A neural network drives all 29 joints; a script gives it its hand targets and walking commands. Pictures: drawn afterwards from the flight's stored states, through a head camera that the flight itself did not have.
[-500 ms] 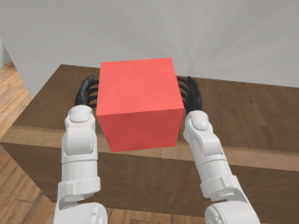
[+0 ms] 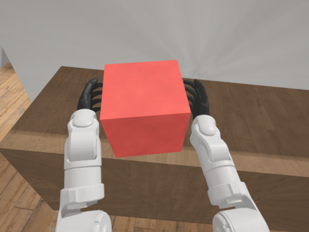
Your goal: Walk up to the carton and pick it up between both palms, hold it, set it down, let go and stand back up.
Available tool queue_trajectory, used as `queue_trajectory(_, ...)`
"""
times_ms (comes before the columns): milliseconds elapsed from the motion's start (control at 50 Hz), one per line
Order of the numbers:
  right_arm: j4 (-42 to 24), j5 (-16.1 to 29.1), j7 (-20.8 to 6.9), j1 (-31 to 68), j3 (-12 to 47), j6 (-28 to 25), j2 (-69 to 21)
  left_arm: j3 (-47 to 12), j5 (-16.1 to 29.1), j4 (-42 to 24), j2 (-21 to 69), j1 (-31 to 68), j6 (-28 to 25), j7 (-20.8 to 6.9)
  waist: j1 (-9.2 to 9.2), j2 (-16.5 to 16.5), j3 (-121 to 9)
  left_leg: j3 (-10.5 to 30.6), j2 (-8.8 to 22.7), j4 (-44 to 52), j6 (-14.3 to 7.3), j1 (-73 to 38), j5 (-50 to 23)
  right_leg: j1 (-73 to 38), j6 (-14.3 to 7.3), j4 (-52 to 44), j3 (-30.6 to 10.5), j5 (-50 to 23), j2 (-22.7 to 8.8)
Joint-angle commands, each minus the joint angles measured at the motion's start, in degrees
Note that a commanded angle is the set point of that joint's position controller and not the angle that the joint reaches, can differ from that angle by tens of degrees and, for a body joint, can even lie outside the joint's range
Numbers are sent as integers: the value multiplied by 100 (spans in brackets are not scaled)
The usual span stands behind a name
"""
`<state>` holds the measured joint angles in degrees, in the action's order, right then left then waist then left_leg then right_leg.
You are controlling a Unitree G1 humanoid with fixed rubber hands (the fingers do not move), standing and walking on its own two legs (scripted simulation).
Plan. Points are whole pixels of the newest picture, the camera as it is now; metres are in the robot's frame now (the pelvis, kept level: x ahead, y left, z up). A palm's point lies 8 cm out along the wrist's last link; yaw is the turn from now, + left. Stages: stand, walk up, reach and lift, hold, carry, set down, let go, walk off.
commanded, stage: hold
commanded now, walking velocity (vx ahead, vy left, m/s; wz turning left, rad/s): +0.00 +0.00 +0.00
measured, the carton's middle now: (145, 110) +0.39 -0.01 +0.13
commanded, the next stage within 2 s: none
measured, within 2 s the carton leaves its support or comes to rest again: neither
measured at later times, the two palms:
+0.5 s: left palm (84, 111) +0.36 +0.13 +0.16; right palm (198, 112) +0.34 -0.14 +0.16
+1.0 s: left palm (85, 111) +0.36 +0.13 +0.16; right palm (198, 111) +0.35 -0.14 +0.16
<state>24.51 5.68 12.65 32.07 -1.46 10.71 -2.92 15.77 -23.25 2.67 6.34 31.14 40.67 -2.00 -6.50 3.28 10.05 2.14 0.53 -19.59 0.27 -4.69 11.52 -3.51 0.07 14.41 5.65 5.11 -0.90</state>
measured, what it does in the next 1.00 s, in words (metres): stands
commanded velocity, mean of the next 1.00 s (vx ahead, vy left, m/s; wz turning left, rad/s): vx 0.00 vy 0.00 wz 0.00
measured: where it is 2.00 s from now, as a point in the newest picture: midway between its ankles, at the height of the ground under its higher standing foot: outside the picture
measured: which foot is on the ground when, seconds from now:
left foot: down 0.00-1.00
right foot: down 0.00-1.00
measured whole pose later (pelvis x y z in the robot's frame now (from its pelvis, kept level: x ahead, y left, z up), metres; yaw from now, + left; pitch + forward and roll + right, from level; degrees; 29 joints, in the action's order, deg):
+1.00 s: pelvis +0.00 +0.00 +0.00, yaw +0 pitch -12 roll -1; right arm 26.1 3.7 12.2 33.0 -2.9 9.6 -3.9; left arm 16.5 -22.7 4.2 6.1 32.2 39.9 -1.9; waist -5.7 3.6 9.5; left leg 1.9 0.4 -19.1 0.3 -4.1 10.8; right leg -2.5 -0.1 14.8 5.5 4.9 -1.0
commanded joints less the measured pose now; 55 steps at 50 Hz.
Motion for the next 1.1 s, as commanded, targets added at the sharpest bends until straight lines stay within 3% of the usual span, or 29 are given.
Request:
queue_trajectory(0,-1937,375,-650,4009,2404,-458,-2801,-2794,1039,-1089,2532,3563,-542,-845,22,-338,-3177,-406,-267,222,32,322,-1668,-1516,164,181,138,-1199,216)
queue_trajectory(60,-1461,198,-706,3763,2126,-388,-2724,-2646,918,-777,2483,3580,-518,-831,-20,-521,-2583,-428,-234,350,23,434,-1256,-1229,143,103,161,-671,193)
queue_trajectory(80,-1547,155,-733,3888,2160,-406,-2761,-2700,976,-926,2577,3729,-545,-818,15,-458,-2698,-426,-223,408,37,388,-1269,-1190,112,79,170,-532,223)
queue_trajectory(100,-1955,242,-731,3945,2319,-465,-2822,-2922,1077,-1248,2581,3716,-573,-790,15,-524,-3150,-376,-226,266,-6,314,-1615,-1281,118,177,117,-902,193)
queue_trajectory(140,-1810,134,-708,3941,2202,-444,-2672,-2805,982,-858,2593,3549,-532,-777,59,-577,-2996,-371,-218,256,80,255,-1670,-1227,129,102,219,-803,253)
queue_trajectory(160,-1736,117,-703,3798,2205,-431,-2702,-2817,974,-882,2583,3479,-518,-790,-10,-549,-2923,-396,-221,233,78,201,-1655,-1169,130,95,186,-760,233)
queue_trajectory(200,-1480,22,-708,3941,2118,-363,-2684,-2457,852,-498,2453,3516,-427,-864,18,-167,-2515,-435,-258,344,-49,410,-1122,-1167,169,73,152,-611,194)
queue_trajectory(220,-1404,31,-702,3792,1993,-383,-2686,-2570,912,-785,2417,3638,-461,-882,-22,-267,-2626,-423,-226,383,-23,489,-1077,-1246,124,73,143,-595,207)
queue_trajectory(240,-1366,71,-702,3839,2045,-344,-2702,-2445,909,-765,2363,3732,-451,-893,-4,-192,-2659,-431,-237,402,-45,529,-1144,-1258,146,92,124,-705,204)
queue_trajectory(300,-1771,274,-672,3765,2256,-431,-2658,-2677,974,-933,2582,3396,-431,-883,4,-437,-2990,-392,-252,181,97,198,-1989,-1488,149,191,148,-1253,256)
queue_trajectory(360,-1360,126,-667,3799,2040,-359,-2518,-2485,832,-536,2403,3477,-398,-928,-60,-400,-2433,-414,-226,353,81,349,-1345,-1158,153,38,158,-555,217)
queue_trajectory(380,-1575,91,-682,4031,1960,-446,-2513,-2414,851,-438,2490,3504,-408,-951,-12,-327,-2529,-477,-254,376,25,415,-1037,-1182,126,19,178,-367,189)
queue_trajectory(420,-1294,0,-737,4011,1919,-414,-2640,-2329,791,-464,2417,3673,-426,-931,4,-281,-2379,-496,-242,470,-38,566,-927,-1156,160,41,201,-304,196)
queue_trajectory(480,-1766,175,-746,4053,2132,-549,-2706,-2763,1065,-1074,2614,3794,-533,-853,5,-492,-3177,-416,-235,199,75,188,-1819,-1327,132,195,188,-944,269)
queue_trajectory(500,-1722,80,-727,3999,2091,-548,-2639,-2758,988,-792,2550,3642,-539,-831,-40,-526,-3227,-360,-237,176,91,120,-1837,-1240,130,151,193,-899,252)
queue_trajectory(520,-1707,117,-744,3846,2204,-537,-2645,-2727,965,-875,2560,3487,-552,-801,17,-581,-3175,-404,-223,158,58,100,-1942,-1275,150,151,167,-998,253)
queue_trajectory(540,-1608,109,-750,3811,2183,-520,-2589,-2802,977,-883,2550,3562,-556,-791,-52,-525,-3080,-368,-206,176,110,74,-1973,-1225,152,164,172,-1005,251)
queue_trajectory(580,-1321,57,-744,3862,1991,-425,-2663,-2546,850,-681,2421,3601,-473,-844,45,-432,-2524,-422,-213,324,34,357,-1352,-1080,151,26,205,-457,236)
queue_trajectory(660,-1188,-54,-778,3889,1842,-444,-2613,-2292,807,-478,2396,3657,-429,-938,40,-415,-2440,-481,-228,531,-52,697,-807,-1320,152,51,167,-276,145)
queue_trajectory(720,-1597,55,-788,4056,1991,-555,-2614,-2495,883,-563,2544,3562,-503,-891,42,-557,-2978,-433,-241,335,43,381,-1473,-1429,106,118,174,-745,204)
queue_trajectory(760,-1515,13,-762,4043,1989,-553,-2650,-2647,930,-820,2570,3836,-573,-868,-58,-436,-3039,-441,-238,296,82,216,-1552,-1301,138,141,230,-784,253)
queue_trajectory(780,-1384,23,-753,3760,1966,-495,-2622,-2580,840,-573,2529,3415,-524,-865,23,-417,-2752,-454,-231,319,60,248,-1707,-1208,147,60,239,-764,264)
queue_trajectory(860,-1327,10,-764,4036,1935,-491,-2632,-2417,873,-577,2454,3762,-549,-870,21,-260,-2677,-447,-226,394,3,408,-1214,-1075,143,10,230,-342,255)
queue_trajectory(880,-1408,41,-793,4006,2058,-539,-2684,-2495,919,-543,2493,3641,-567,-871,100,-256,-2826,-433,-221,415,-9,389,-1204,-1216,142,72,217,-395,235)
queue_trajectory(940,-1566,62,-805,4027,2108,-564,-2699,-2593,990,-726,2518,3683,-584,-821,57,-387,-3093,-443,-251,294,-1,351,-1490,-1339,142,139,139,-832,216)
queue_trajectory(960,-1202,22,-787,3904,2071,-476,-2675,-2377,888,-522,2380,3659,-524,-844,67,-287,-2814,-475,-254,337,-28,378,-1394,-1295,170,92,146,-755,222)
queue_trajectory(1000,-1204,-2,-780,3996,1945,-466,-2635,-2458,900,-637,2489,3813,-523,-878,35,-456,-2788,-518,-262,436,-4,452,-1068,-1251,167,55,179,-396,214)
queue_trajectory(1040,-1376,106,-774,3787,2105,-509,-2744,-2586,928,-954,2550,3724,-539,-862,7,-444,-2954,-460,-252,311,29,323,-1769,-1383,185,164,152,-1066,229)
queue_trajectory(1080,-1215,89,-745,3644,2048,-396,-2599,-2458,783,-674,2413,3528,-458,-880,-11,-456,-2482,-467,-256,286,97,345,-1713,-1370,187,67,167,-873,246)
